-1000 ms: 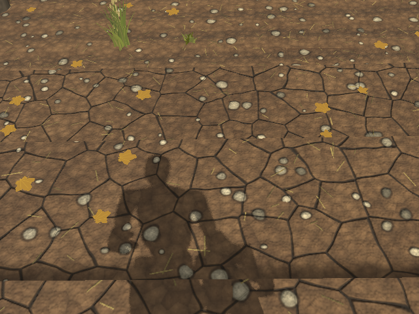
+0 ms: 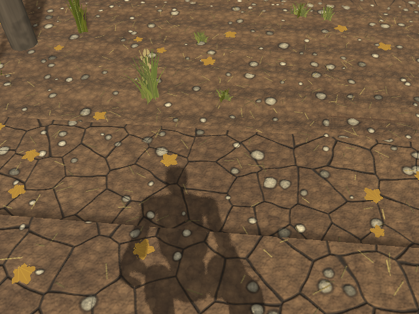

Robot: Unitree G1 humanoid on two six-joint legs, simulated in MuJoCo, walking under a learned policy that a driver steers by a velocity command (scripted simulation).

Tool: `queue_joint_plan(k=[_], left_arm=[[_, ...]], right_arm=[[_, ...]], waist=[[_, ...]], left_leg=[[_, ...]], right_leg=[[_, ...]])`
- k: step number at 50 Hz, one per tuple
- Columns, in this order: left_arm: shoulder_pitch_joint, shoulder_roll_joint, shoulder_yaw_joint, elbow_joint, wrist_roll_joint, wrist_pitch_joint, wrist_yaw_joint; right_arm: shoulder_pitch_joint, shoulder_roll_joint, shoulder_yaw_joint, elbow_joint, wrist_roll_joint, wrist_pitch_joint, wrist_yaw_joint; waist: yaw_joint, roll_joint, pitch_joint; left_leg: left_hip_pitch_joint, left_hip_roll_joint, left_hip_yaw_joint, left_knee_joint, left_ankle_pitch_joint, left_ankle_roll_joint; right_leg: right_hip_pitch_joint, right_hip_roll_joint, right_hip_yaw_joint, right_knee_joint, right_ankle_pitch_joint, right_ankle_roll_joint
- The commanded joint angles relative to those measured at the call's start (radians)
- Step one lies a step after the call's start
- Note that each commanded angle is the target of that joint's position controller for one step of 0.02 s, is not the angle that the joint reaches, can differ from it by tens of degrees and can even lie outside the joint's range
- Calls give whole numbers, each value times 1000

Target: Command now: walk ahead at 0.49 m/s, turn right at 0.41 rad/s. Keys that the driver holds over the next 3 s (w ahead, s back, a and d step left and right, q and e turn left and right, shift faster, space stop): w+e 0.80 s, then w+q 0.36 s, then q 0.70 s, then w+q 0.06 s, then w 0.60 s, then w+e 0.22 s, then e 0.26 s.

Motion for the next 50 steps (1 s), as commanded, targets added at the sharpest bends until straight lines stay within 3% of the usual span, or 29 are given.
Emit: queue_joint_plan(k=[1, 2, 3, 5, 8, 12, 13, 17, 19, 20, 21, 22, 23, 24, 25, 26, 28, 30, 32, 36, 37, 38, 39, 40, 41, 42, 44, 46, 50], left_arm=[[86, -65, -27, -41, 11, 15, -30], [26, -56, -30, -72, 21, 5, -31], [-23, -39, -23, -86, 13, 0, -25], [-83, -26, -21, -108, -3, 18, -14], [-154, 27, -10, -150, 0, 37, -13], [-327, -5, -24, -182, 2, 43, -17], [-331, -2, -20, -160, 6, 42, -15], [-346, 33, -14, -131, 7, 38, -6], [-149, 87, 9, -36, 2, 16, 13], [81, 151, 44, 21, -9, -7, 27], [355, 249, 83, 75, 10, -3, 29], [570, 293, 96, 166, -22, 13, 20], [683, 243, 99, 204, -22, 18, 32], [607, 223, 102, 192, -30, 16, 49], [390, 149, 69, 126, -38, 19, 45], [191, 53, 27, 68, -33, 5, 43], [4, 100, 26, -3, -36, -7, 14], [11, 152, 44, 4, -42, -28, -13], [15, 170, 60, -3, -30, -29, -42], [42, 145, 61, -47, 0, -26, -37], [-3, 119, 54, -81, 10, -41, -35], [43, 26, 31, -115, -4, -46, -41], [216, -44, 22, -106, -22, -49, -24], [151, 43, 43, -76, -21, -37, -6], [128, 64, 45, -52, -15, -26, 27], [139, 63, 48, -37, -6, -17, 54], [82, -12, 18, -68, 25, -11, 70], [4, -15, 12, -103, 2, -3, 54], [-106, -1, 8, -155, -16, 24, 38]], right_arm=[[-31, -22, 12, -30, -38, -38, -12], [-23, 20, 33, -22, -35, -54, -25], [16, 4, 36, -3, -10, -62, -27], [99, -5, 50, 34, -29, -56, -15], [174, -12, 69, 70, -35, -53, 2], [369, -16, 73, 151, -5, -28, -37], [348, 1, 82, 148, -13, -22, -37], [334, -73, 55, 171, 15, -2, -42], [324, -129, 41, 178, -17, 15, -24], [305, -132, 48, 183, -61, 19, 6], [353, -66, 60, 164, -69, 8, 42], [332, -44, 83, 99, -35, 14, 83], [23, -128, 54, -16, 26, -2, 97], [-185, -115, 58, -109, 51, -40, 83], [-237, -147, 46, -140, 37, -49, 62], [-192, -152, 36, -142, -1, -57, 28], [-102, -66, 43, -103, -4, -21, -2], [-68, -39, 66, -111, 22, 12, 10], [-136, -60, 73, -125, 43, 11, 14], [-165, -203, 25, -132, 13, -25, 7], [-25, -261, 0, -105, 20, -40, -1], [160, -346, -19, -79, 22, -48, -13], [220, -342, 6, -85, 29, -43, 8], [153, -291, 4, -74, 22, -49, 17], [-10, -208, 26, -103, 46, -40, 20], [-99, -143, 47, -120, 55, -27, 17], [-127, -105, 58, -110, 48, -28, -7], [-102, -99, 48, -85, 38, -44, -24], [-49, -148, 22, -39, 43, -49, 34]], waist=[[57, 38, 32], [44, 23, 35], [17, 24, 27], [-10, 81, 43], [-12, 51, 126], [-111, 45, 194], [-98, 26, 175], [-92, -12, 185], [-25, -32, 109], [74, -42, 31], [126, -126, -183], [198, -223, -498], [344, -52, -426], [352, 8, -212], [242, 112, -107], [100, 123, -12], [-44, -16, 78], [-67, 1, 54], [-40, 27, 51], [-53, 18, 0], [-137, 73, -56], [-183, 247, -220], [-95, 413, -387], [-102, 297, -113], [-52, 188, -32], [-10, 137, -32], [30, 108, -38], [17, 82, -53], [0, 77, -7]], left_leg=[[-142, 293, -127, -155, 347, 156], [-65, 278, -126, -128, 295, 128], [-102, 234, -62, -113, 264, 118], [-163, 219, -43, -62, 181, 106], [-44, 301, -115, 21, 172, 112], [259, 325, -142, 135, 194, 88], [195, 317, -107, 151, 165, 79], [204, 292, -60, 223, 391, 52], [192, 283, -50, 432, 542, 34], [-3, 256, -13, 632, 540, -10], [-401, 191, 34, 952, 257, -110], [-621, 67, -33, 1403, -527, -213], [-918, 35, -142, 1555, -578, -241], [-1072, 105, -213, 1452, -532, -221], [-912, 180, -245, 1230, -445, -163], [-757, 221, -284, 907, -221, -101], [-347, 213, -217, 599, -191, -83], [-148, 183, -167, 377, -112, -87], [-87, 133, -159, 228, 256, -73], [105, 90, -124, 284, 287, -11], [315, 128, -159, 303, 317, 38], [514, 333, -396, 199, 458, 187], [608, 564, -842, -1, 505, 388], [377, 520, -878, -98, 45, 299], [169, 453, -729, -146, -286, 211], [67, 419, -667, -180, -322, 187], [-25, 372, -565, -237, -99, 176], [-4, 317, -449, -264, 26, 169], [-100, 252, -332, -274, 180, 185]], right_leg=[[-5, -58, 31, -58, 262, 4], [-88, -76, 81, -198, 403, 12], [-15, -55, 30, -328, 547, 17], [101, -25, -21, -403, 719, 25], [-5, -32, 6, -432, 650, 15], [-200, -53, -36, -649, 512, 43], [-95, -51, -57, -644, 546, 39], [69, -17, -118, -756, 363, 36], [306, 14, -137, -783, 384, 27], [672, 44, -176, -750, 591, -32], [1244, -18, -89, -438, 1010, -181], [1685, -248, 238, -319, 1273, -417], [1694, -288, 405, -433, 1042, -409], [1461, -275, 376, -538, 689, -350], [1097, -241, 316, -655, 538, -287], [775, -212, 263, -719, 584, -263], [228, -160, 182, -888, 512, -285], [79, -87, 167, -936, 312, -244], [84, -65, 192, -902, 152, -201], [68, 42, 166, -676, 82, -96], [-34, 105, 142, -507, 124, -40], [-67, 248, 22, -182, -131, 43], [-137, 270, 28, 131, -512, 74], [-284, 191, 77, 261, -416, 66], [-229, 117, 58, 253, -300, 42], [-157, 83, 26, 208, -256, 48], [-25, 22, 37, 105, -191, 51], [10, 21, -1, -42, -190, 78], [186, 40, -80, -375, 3, 133]])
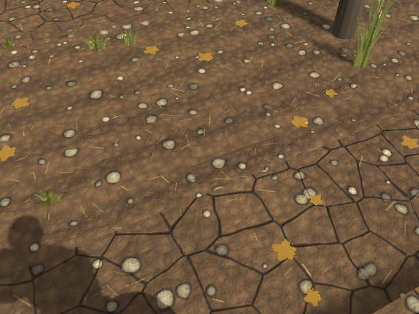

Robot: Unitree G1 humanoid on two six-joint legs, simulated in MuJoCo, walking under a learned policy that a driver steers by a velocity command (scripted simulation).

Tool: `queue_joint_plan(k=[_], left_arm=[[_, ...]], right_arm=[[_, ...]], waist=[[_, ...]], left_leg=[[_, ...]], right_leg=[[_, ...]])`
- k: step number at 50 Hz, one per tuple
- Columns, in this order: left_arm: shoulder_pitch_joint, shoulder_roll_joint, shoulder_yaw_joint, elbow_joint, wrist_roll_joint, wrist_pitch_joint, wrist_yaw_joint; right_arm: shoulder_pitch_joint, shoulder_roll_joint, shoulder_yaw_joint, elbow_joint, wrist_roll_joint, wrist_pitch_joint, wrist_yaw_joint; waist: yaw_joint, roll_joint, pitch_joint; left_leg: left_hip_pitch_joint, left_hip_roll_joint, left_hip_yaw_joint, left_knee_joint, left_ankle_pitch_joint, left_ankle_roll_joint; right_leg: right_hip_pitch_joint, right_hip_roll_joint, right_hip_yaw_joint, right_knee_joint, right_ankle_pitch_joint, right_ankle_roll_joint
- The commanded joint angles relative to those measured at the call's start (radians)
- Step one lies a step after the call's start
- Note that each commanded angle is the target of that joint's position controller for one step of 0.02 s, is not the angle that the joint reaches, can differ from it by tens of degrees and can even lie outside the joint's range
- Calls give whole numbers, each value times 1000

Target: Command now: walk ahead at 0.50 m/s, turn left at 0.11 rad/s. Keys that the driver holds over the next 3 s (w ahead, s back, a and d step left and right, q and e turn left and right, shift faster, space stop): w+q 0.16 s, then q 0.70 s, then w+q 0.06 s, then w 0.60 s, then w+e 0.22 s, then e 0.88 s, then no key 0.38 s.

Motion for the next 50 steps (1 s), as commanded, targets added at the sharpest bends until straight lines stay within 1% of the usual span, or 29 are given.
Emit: queue_joint_plan(k=[1, 7, 8, 9, 10, 11, 12, 13, 15, 17, 20, 22, 25, 27, 30, 32, 33, 34, 36, 37, 38, 39, 40, 41, 42, 44, 45, 47, 50], left_arm=[[-11, 13, -5, -72, -5, 17, -11], [-71, 57, 12, -133, -20, -6, 6], [1, 60, 14, -117, -20, -17, 11], [73, 124, 48, -119, -40, -32, 20], [235, 196, 67, -104, -46, -51, 44], [324, 199, 62, -94, -27, -57, 42], [317, 151, 71, -72, 3, -63, 41], [242, 124, 66, -68, -16, -60, 43], [155, 33, 34, -85, -37, -49, 53], [109, 41, 37, -118, -11, -46, 78], [105, 55, 49, -125, 20, -39, 91], [180, 23, 27, -90, -8, -60, 109], [306, 29, 15, -48, -13, -60, 116], [351, 27, 0, -21, 15, -40, 86], [394, 66, 0, 31, -6, -51, 67], [427, 83, 2, 71, -10, -44, 83], [308, 186, 70, 53, -169, 7, 112], [297, 164, 59, 37, -159, 32, 121], [315, 104, 44, 45, -137, 30, 108], [302, 74, 41, 5, -127, 17, 101], [318, 63, 9, -62, -146, -8, 85], [231, 81, 1, -113, -147, -22, 82], [209, 82, -9, -141, -127, -17, 92], [234, 25, -29, -146, -122, 1, 115], [211, 47, -19, -121, -106, 38, 141], [217, 125, 19, -111, -90, 86, 160], [159, 94, 13, -145, -70, 95, 160], [106, 40, 6, -187, -53, 89, 139], [32, 24, 5, -227, -60, 63, 103]], right_arm=[[-58, -128, -33, -54, 5, -22, 46], [-5, -170, -60, -44, 2, 6, 57], [-44, -166, -61, -54, -33, 12, 52], [-70, -162, -65, -76, -3, 6, 46], [-32, -93, -44, -99, -10, -1, 45], [46, 36, -14, -129, -12, -20, 44], [-85, -82, -46, -139, -3, -16, 42], [-70, -72, -51, -136, -2, 7, 24], [-63, -43, -56, -144, -30, 32, 15], [-106, 6, -45, -172, -45, 41, 49], [-92, -18, -50, -203, -35, 46, 86], [-192, -67, -61, -240, -50, 49, 76], [-287, -39, -43, -233, -50, 50, 78], [-328, -43, -45, -237, -54, 63, 76], [-396, -101, -55, -263, -67, 85, 62], [-429, -81, -45, -259, -81, 97, 60], [-573, -128, -84, -301, 158, 122, 80], [-455, -137, -89, -260, 164, 127, 88], [-79, -197, -141, -109, 77, 137, 62], [9, -304, -159, -83, 44, 131, 36], [33, -353, -149, -113, 35, 125, 31], [-24, -333, -138, -179, 30, 142, 6], [-107, -307, -120, -209, 39, 155, -9], [-214, -303, -108, -217, 43, 169, -22], [-277, -262, -89, -245, 24, 173, -24], [-309, -233, -71, -254, 14, 151, -10], [-311, -243, -71, -249, 24, 148, -28], [-304, -214, -62, -250, 38, 147, -66], [-305, -218, -79, -272, 52, 146, -88]], waist=[[64, 72, 10], [50, 91, 28], [86, 106, 11], [144, 37, -48], [185, -97, -244], [161, -250, -338], [199, -42, -69], [141, -10, -35], [74, -39, -20], [72, -31, -53], [67, -31, -53], [110, -48, -23], [178, 9, 8], [182, -16, 49], [190, 1, 112], [223, 17, 129], [230, -49, 157], [174, 18, 43], [3, 101, -164], [-31, 313, -224], [-42, 352, -478], [-71, 253, -552], [-19, 95, -513], [74, 38, -479], [93, -18, -380], [135, 6, -224], [135, 35, -130], [141, 70, -124], [126, 130, -151]], left_leg=[[-82, 210, -239, -183, 72, 216], [-46, 244, -329, -22, 20, 245], [-111, 256, -326, 60, 112, 222], [-171, 178, -297, 206, 194, 178], [-295, 43, -170, 561, 75, 71], [-579, -62, -98, 831, -504, -12], [-686, 10, -163, 948, -476, -18], [-629, 64, -145, 975, -416, -27], [-512, 120, -138, 891, -306, -38], [-420, 101, -67, 846, -122, -56], [-390, 108, -75, 826, 88, -56], [-587, 159, -158, 606, 300, -65], [-613, 202, -121, 270, 617, -64], [-401, 162, -43, 247, 649, -43], [-458, 187, -67, 154, 492, -35], [-481, 208, -76, 58, 467, -28], [-414, 127, -116, 79, 436, -16], [-300, 75, -40, 57, 520, -22], [324, 28, 33, 56, 834, 41], [675, 219, -164, 283, 1439, 140], [845, 414, -413, 366, 1610, 346], [809, 460, -456, 301, 1369, 395], [663, 459, -446, 245, 1062, 369], [447, 511, -547, 153, 684, 365], [205, 548, -586, 92, 622, 364], [-113, 391, -495, 62, 269, 292], [-216, 285, -424, 34, 57, 246], [-237, 185, -397, 57, -130, 198], [-245, 173, -395, 22, -196, 169]], right_leg=[[134, 2, -22, -181, 112, 26], [309, 35, -63, -395, 77, -28], [430, 21, -14, -334, 180, -53], [581, 26, -40, -461, 133, -107], [878, -158, 127, -436, 504, -289], [1050, -421, 483, -506, 751, -542], [817, -417, 411, -579, 682, -459], [708, -379, 262, -586, 662, -392], [549, -282, 76, -605, 703, -304], [448, -181, -58, -613, 678, -262], [357, -188, -113, -563, 704, -255], [526, -200, -72, -526, 486, -218], [527, -163, -123, -377, 218, -160], [305, -191, -109, -369, 69, -156], [364, -290, -30, -302, -13, -132], [446, -317, -20, -234, -103, -88], [314, -245, -106, -52, 80, -86], [325, -228, -180, 120, 109, -64], [27, -130, -290, 585, -28, 27], [-358, -16, -269, 1078, -709, 116], [-503, -16, -74, 1312, -722, 153], [-569, -31, 9, 1382, -667, 136], [-595, -50, 32, 1290, -515, 115], [-551, -64, 56, 1199, -408, 115], [-465, -59, 57, 1171, -361, 121], [-351, -18, 50, 997, -164, 91], [-358, 1, 34, 831, -40, 100], [-332, 6, 31, 629, 142, 112], [-135, 7, 32, 211, 220, 133]])
Over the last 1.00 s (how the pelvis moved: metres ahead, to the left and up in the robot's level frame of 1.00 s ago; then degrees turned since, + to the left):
0.64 -0.11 -0.15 -29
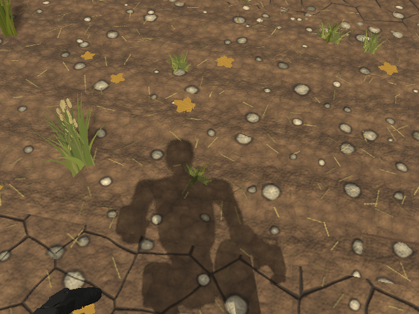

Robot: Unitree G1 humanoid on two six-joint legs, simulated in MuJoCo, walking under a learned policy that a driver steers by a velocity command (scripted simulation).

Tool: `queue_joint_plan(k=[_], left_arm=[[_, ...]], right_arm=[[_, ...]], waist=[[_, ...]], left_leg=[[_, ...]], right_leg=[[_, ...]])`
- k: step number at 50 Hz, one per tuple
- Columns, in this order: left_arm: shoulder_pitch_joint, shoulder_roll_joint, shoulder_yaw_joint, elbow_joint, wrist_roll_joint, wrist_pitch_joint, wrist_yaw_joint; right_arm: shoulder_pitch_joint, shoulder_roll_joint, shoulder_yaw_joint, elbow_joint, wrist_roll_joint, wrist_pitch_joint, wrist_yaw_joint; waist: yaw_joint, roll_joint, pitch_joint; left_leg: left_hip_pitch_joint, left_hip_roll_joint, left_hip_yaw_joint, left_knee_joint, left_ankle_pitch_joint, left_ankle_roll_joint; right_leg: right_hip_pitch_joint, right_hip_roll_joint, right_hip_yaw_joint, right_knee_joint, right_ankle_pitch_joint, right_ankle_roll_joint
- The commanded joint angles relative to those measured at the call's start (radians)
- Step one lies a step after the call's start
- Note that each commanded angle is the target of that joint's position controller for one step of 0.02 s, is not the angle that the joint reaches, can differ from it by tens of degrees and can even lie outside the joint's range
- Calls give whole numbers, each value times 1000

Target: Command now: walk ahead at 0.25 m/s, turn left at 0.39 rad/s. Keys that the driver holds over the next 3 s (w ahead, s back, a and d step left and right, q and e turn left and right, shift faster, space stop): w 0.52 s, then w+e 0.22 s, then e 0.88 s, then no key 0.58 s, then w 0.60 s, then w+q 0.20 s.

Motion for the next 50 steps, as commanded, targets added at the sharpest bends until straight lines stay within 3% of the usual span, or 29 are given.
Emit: queue_joint_plan(k=[1, 3, 6, 9, 10, 11, 12, 13, 15, 16, 18, 20, 24, 28, 31, 32, 33, 34, 35, 36, 37, 38, 39, 40, 42, 43, 45, 47, 50], left_arm=[[62, 27, 13, -65, -6, -12, -28], [63, 52, 25, -61, -30, -11, -44], [64, 91, 47, -51, -42, -20, -64], [225, 55, 55, 16, -32, -41, -70], [347, 97, 62, 55, -17, -52, -69], [458, 209, 90, 90, -11, -61, -80], [485, 226, 105, 106, -5, -80, -81], [414, 194, 96, 98, -7, -92, -76], [271, 140, 82, 77, -12, -90, -70], [258, 124, 75, 87, -11, -89, -71], [312, 97, 64, 128, -16, -91, -78], [377, 90, 59, 167, -24, -91, -75], [467, 108, 58, 215, -29, -91, -59], [534, 120, 62, 249, -39, -76, -52], [539, 151, 74, 266, -46, -52, -42], [518, 168, 79, 265, -46, -48, -40], [479, 170, 79, 260, -48, -48, -41], [423, 168, 75, 236, -42, -57, -47], [466, 63, 46, 200, -28, -82, -59], [529, 61, 36, 223, -50, -114, -74], [463, 143, 71, 218, -80, -116, -74], [365, 146, 75, 192, -71, -106, -63], [315, 128, 79, 185, -51, -91, -51], [322, 116, 86, 187, -36, -71, -42], [361, 51, 80, 184, -37, -42, -41], [348, 47, 81, 167, -39, -35, -41], [289, 50, 79, 128, -29, -32, -47], [220, 48, 70, 99, -24, -39, -69], [135, 74, 68, 53, -22, -37, -103]], right_arm=[[-54, -176, -56, -93, 13, -16, -24], [-31, -183, -71, -86, 15, -23, -9], [16, -160, -74, -83, 12, -27, 14], [45, -79, -55, -75, 8, -29, 13], [23, 7, -37, -85, 11, -32, 12], [1, 35, -35, -135, 22, -63, 12], [-116, -37, -57, -172, 29, -101, 12], [-146, -85, -71, -172, 34, -116, 11], [-84, -108, -85, -120, -1, -108, 10], [-66, -106, -90, -106, -6, -102, 16], [-55, -55, -83, -101, 3, -93, 32], [-102, -23, -73, -114, 2, -94, 41], [-251, 11, -57, -161, 10, -100, 60], [-376, 17, -49, -207, 23, -113, 82], [-394, 4, -50, -224, 28, -141, 100], [-342, -18, -59, -213, 28, -146, 101], [-215, -59, -81, -177, 25, -147, 96], [2, -130, -108, -126, 11, -149, 85], [211, -247, -137, -86, -8, -144, 67], [272, -191, -119, -53, 4, -133, 66], [193, -115, -97, -50, 0, -122, 60], [76, -72, -84, -65, 2, -119, 55], [-17, -37, -71, -67, -1, -122, 59], [-81, -9, -64, -67, -10, -130, 63], [-127, -22, -68, -50, -15, -135, 61], [-134, -39, -71, -41, -18, -138, 55], [-143, -71, -77, -25, -18, -133, 36], [-150, -94, -80, -17, -6, -119, 18], [-123, -132, -84, 0, 11, -104, 4]], waist=[[43, 149, -149], [34, 196, -108], [3, 217, -54], [65, 179, -48], [92, 12, -33], [78, -221, 20], [111, -203, 90], [78, -159, 121], [14, -139, 57], [2, -134, 39], [-1, -118, 12], [25, -95, 8], [90, -113, 16], [140, -115, 69], [121, -137, 74], [83, -159, 42], [6, -152, -31], [-99, -131, -180], [-138, 89, -402], [-122, 280, -553], [-108, 222, -372], [-76, 183, -223], [-34, 99, -123], [15, 101, -76], [67, 109, -44], [79, 110, -27], [83, 108, -20], [66, 105, -41], [44, 98, -69]], left_leg=[[41, 213, -267, -237, -224, 166], [-6, 240, -301, -285, -377, 173], [-22, 253, -341, -271, -553, 159], [-83, 158, -287, -117, -610, 79], [-245, 61, -156, 226, -489, 10], [-606, -35, -32, 454, -435, -25], [-774, 3, -131, 577, -371, -22], [-813, 48, -159, 606, -239, -15], [-658, 110, -98, 574, -38, -41], [-570, 119, -63, 559, 36, -55], [-440, 109, -11, 550, 153, -62], [-409, 107, 14, 463, 237, -62], [-310, 83, 51, 190, 326, -71], [-304, 59, 80, 44, 211, -65], [-199, 25, 100, -56, 50, -36], [-82, 2, 110, -87, 17, -18], [126, -14, 115, -129, 48, 16], [481, 73, 34, -76, 126, 73], [998, 378, -325, -35, 166, 204], [1039, 502, -629, -157, 31, 286], [897, 448, -481, -195, -34, 237], [712, 406, -322, -225, 86, 199], [527, 358, -212, -265, 227, 174], [395, 321, -121, -285, 367, 151], [253, 308, -9, -316, 538, 140], [225, 312, 35, -328, 608, 144], [211, 302, 109, -336, 639, 138], [215, 272, 185, -326, 592, 115], [276, 289, 205, -296, 527, 92]], right_leg=[[238, -1, 14, -370, 91, 13], [342, 2, -3, -474, 32, -6], [464, 31, -60, -631, -145, -64], [689, 30, -82, -833, -256, -130], [810, -132, 157, -943, -410, -180], [974, -323, 611, -1112, -599, -306], [974, -395, 816, -1224, -676, -388], [957, -374, 714, -1207, -619, -361], [846, -255, 452, -1180, -426, -278], [775, -211, 362, -1187, -337, -264], [686, -158, 235, -1200, -163, -260], [698, -141, 152, -1196, -16, -258], [775, -138, 82, -1203, 119, -240], [889, -182, 122, -1172, 188, -274], [918, -210, 163, -1093, 307, -285], [902, -211, 164, -1041, 445, -279], [856, -179, 131, -917, 612, -258], [677, -131, 91, -694, 576, -225], [247, 3, 16, -274, 139, -159], [125, 63, 150, -87, -431, -158], [44, -2, 149, -19, -360, -159], [48, -41, 84, -44, -275, -151], [106, -61, 66, -101, -226, -142], [187, -80, 70, -150, -205, -136], [271, -71, 48, -181, -176, -126], [260, -64, 40, -221, -144, -119], [251, -56, 22, -363, -31, -113], [314, -44, -17, -538, 129, -122], [378, -31, -31, -687, 228, -136]])
Over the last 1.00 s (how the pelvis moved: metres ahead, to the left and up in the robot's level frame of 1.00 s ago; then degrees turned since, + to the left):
0.32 0.09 -0.18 33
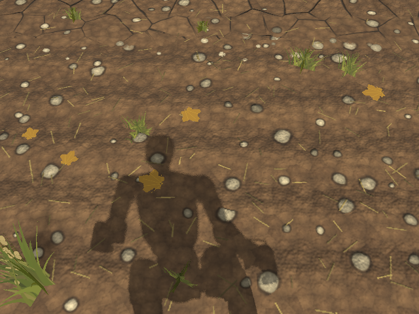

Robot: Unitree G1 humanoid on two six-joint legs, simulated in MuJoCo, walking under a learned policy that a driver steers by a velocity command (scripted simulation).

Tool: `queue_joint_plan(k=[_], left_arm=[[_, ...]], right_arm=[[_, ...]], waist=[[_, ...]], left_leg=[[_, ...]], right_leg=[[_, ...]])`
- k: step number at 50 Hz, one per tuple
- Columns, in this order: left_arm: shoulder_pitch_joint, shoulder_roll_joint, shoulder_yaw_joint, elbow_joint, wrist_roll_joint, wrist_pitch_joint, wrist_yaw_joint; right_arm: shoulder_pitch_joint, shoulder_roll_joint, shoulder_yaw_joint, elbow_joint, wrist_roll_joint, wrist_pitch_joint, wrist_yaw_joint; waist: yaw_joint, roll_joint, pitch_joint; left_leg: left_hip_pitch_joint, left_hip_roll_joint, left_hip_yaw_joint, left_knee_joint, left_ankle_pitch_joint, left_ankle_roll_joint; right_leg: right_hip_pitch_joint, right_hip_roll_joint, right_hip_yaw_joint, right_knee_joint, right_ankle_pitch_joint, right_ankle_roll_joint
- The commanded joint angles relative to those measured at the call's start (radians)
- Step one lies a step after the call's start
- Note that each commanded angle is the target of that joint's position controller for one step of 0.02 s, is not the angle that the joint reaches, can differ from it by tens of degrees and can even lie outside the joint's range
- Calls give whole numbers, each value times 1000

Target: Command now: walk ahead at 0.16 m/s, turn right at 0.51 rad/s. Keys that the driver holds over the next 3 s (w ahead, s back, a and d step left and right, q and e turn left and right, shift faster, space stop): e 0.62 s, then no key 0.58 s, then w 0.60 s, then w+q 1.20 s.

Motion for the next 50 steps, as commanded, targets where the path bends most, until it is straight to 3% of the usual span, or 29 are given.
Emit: queue_joint_plan(k=[1, 3, 5, 6, 7, 8, 9, 10, 11, 13, 15, 19, 25, 28, 29, 30, 31, 32, 33, 34, 35, 38, 41, 44, 46, 47, 48, 49, 50], left_arm=[[31, 29, -2, -70, 4, 4, -35], [27, 65, 9, -89, 10, 9, -50], [119, 103, 28, -74, 12, 4, -56], [186, 174, 53, -59, 12, -1, -42], [190, 275, 68, -83, 17, 4, -20], [184, 262, 50, -124, 24, 0, -23], [152, 215, 39, -152, 26, 2, -28], [90, 181, 29, -157, 11, 3, -24], [52, 152, 20, -161, -2, 11, -17], [0, 140, 13, -177, 8, 29, -3], [-9, 148, 18, -195, 18, 35, 7], [-4, 162, 26, -209, 11, 47, 31], [3, 152, 24, -220, 11, 67, 33], [-12, 151, 22, -229, -3, 79, 36], [5, 127, 15, -231, -6, 81, 38], [0, 94, 8, -263, -15, 76, 34], [8, 147, 24, -266, -7, 59, 27], [37, 195, 41, -237, 2, 52, 20], [67, 185, 42, -203, 1, 58, 19], [89, 156, 35, -183, 5, 67, 23], [97, 126, 25, -177, 7, 74, 22], [39, 83, 2, -200, -7, 74, 22], [-6, 47, -22, -216, 2, 71, 19], [-3, 68, -20, -209, -4, 70, 15], [56, 65, -18, -174, -2, 68, 12], [60, 84, -16, -173, 5, 67, 13], [75, 133, -10, -183, 13, 68, 21], [32, 177, -5, -187, 27, 72, 25], [5, 96, -22, -189, 29, 66, 13]], right_arm=[[-111, -152, -24, -78, 20, -6, -17], [-106, -177, -32, -74, 33, 4, -16], [-103, -189, -37, -76, 43, 17, -18], [-39, -168, -32, -71, 23, 21, -13], [41, -95, -9, -95, -31, 20, -1], [60, -105, 7, -109, -17, 10, 17], [-17, -163, -6, -118, 16, 11, 27], [-69, -154, -2, -134, 19, 21, 21], [-87, -143, -2, -125, 5, 36, 9], [-89, -148, -7, -130, 2, 65, -2], [-75, -127, -4, -124, 4, 71, -7], [-100, -111, 2, -129, 1, 71, -10], [-109, -126, -4, -139, 7, 53, 5], [-25, -135, -14, -117, 9, 40, 21], [19, -178, -28, -108, -1, 40, 20], [22, -282, -50, -111, -27, 47, 14], [-17, -263, -47, -139, -53, 43, 14], [-91, -207, -32, -180, -46, 38, 5], [-136, -168, -22, -193, -27, 39, 0], [-145, -149, -16, -197, -8, 40, -2], [-130, -140, -9, -194, 1, 42, -3], [-67, -143, -6, -181, -3, 53, -2], [-47, -161, -8, -174, -2, 58, -1], [-19, -199, -15, -165, 9, 63, 8], [-20, -187, -7, -156, 27, 63, 12], [18, -172, -1, -142, 29, 54, 14], [35, -140, 12, -147, 3, 40, 21], [66, -87, 29, -153, -22, 21, 32], [8, -106, 30, -156, -26, 20, 29]], waist=[[54, 112, -98], [63, 107, -95], [110, 73, -133], [120, -36, -180], [52, -292, -256], [63, -271, -467], [100, -124, -456], [83, -50, -367], [64, 24, -287], [19, -25, -218], [13, -57, -209], [32, -71, -205], [51, -124, -172], [5, -130, -165], [-1, -75, -168], [32, 196, -131], [30, 323, -122], [53, 227, -121], [72, 164, -115], [72, 141, -106], [62, 136, -95], [26, 165, -87], [3, 216, -111], [-11, 250, -106], [27, 220, -95], [22, 190, -101], [7, 79, -157], [-49, -128, -171], [-7, -135, -177]], left_leg=[[-30, 265, -29, -22, 583, 127], [17, 284, -33, 54, 578, 109], [27, 242, -9, 253, 609, 67], [-41, 160, 22, 464, 480, 10], [-369, 27, 34, 834, -245, -72], [-518, -64, -188, 1078, -508, -80], [-555, -22, -268, 1114, -422, -57], [-579, 9, -267, 1065, -330, -44], [-568, 38, -264, 989, -273, -46], [-454, 42, -250, 851, -212, -41], [-409, 16, -237, 736, -189, -52], [-368, 2, -256, 591, -124, -74], [-299, -20, -257, 416, -120, -61], [-142, -24, -225, 167, -17, -17], [-34, 73, -288, 90, 11, 18], [20, 285, -528, 12, 41, 141], [-42, 421, -706, -46, 161, 259], [-61, 403, -637, -15, 218, 254], [-71, 329, -528, 13, 242, 203], [-46, 283, -468, 32, 250, 172], [-42, 269, -434, 38, 303, 175], [11, 228, -352, 37, 340, 187], [34, 227, -318, 56, 346, 186], [-3, 242, -328, 76, 381, 195], [-37, 224, -314, 119, 393, 163], [-85, 211, -309, 131, 350, 115], [-160, 165, -262, 199, 235, 46], [-219, 77, -168, 221, 7, -21], [-140, 80, -168, 192, -28, -57]], right_leg=[[200, 3, -7, -113, 85, -19], [220, 22, -25, -155, -10, -47], [362, 86, -70, -267, -11, -89], [523, 82, -17, -315, 296, -129], [801, -170, 331, -255, 799, -276], [954, -317, 637, -338, 646, -442], [904, -265, 574, -382, 458, -398], [806, -219, 489, -391, 304, -335], [692, -181, 437, -415, 194, -287], [503, -117, 388, -463, 49, -241], [459, -85, 368, -477, 17, -230], [421, -65, 393, -489, -152, -219], [420, -40, 473, -485, -270, -191], [384, 5, 474, -433, -258, -145], [303, 56, 429, -357, -338, -101], [100, 202, 228, -140, -496, -42], [41, 233, 157, 121, -570, 5], [61, 187, 182, 273, -509, 25], [82, 183, 168, 329, -454, 39], [71, 181, 161, 383, -412, 55], [65, 183, 156, 436, -394, 67], [78, 165, 108, 334, -366, 89], [208, 104, 60, 76, -387, 96], [359, 97, -13, -141, -378, 85], [490, 109, -36, -415, -167, 46], [585, 83, 9, -477, -64, 16], [712, -25, 128, -429, 174, -19], [709, -117, 203, -356, 318, -100], [602, -119, 209, -371, 178, -143]])
Over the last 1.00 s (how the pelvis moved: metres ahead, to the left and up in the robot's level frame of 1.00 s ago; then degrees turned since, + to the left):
0.40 -0.02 0.01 -8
